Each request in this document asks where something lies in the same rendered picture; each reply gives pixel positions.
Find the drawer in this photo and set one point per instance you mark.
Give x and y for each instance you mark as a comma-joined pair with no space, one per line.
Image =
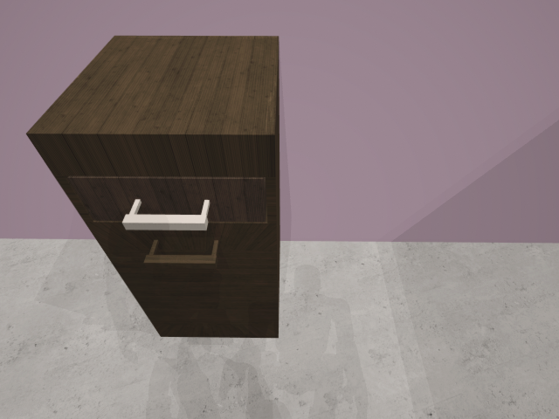
232,199

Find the cabinet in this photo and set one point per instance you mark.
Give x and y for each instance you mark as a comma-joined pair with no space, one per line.
180,106

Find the handle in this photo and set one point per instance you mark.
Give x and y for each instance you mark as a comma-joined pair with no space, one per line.
132,221
181,261

